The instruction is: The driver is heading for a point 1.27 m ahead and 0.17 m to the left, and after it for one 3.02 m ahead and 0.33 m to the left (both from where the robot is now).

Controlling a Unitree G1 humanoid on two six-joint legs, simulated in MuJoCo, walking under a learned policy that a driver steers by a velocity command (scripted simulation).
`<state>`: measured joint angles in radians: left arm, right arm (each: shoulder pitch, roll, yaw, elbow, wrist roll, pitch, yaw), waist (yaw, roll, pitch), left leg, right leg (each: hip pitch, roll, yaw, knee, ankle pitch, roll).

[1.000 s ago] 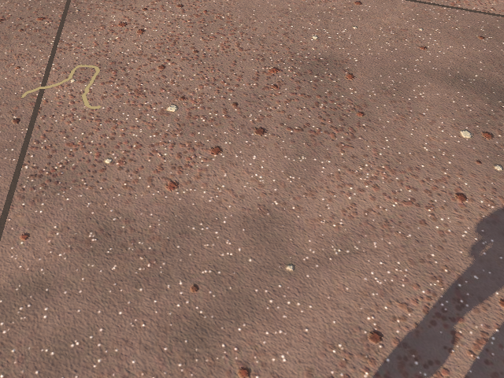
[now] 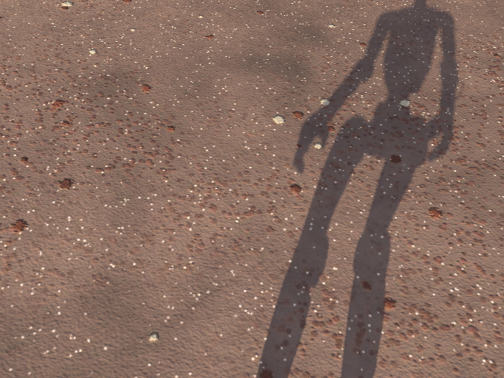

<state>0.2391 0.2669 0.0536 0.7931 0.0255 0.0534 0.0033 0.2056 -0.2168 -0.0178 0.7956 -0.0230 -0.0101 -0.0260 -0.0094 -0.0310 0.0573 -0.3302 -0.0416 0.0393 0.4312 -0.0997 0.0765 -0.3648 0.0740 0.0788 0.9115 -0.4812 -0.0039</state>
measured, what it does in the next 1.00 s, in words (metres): walks ahead: right foot, then left foot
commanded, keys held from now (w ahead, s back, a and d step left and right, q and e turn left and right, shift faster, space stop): no key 0.68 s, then w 0.32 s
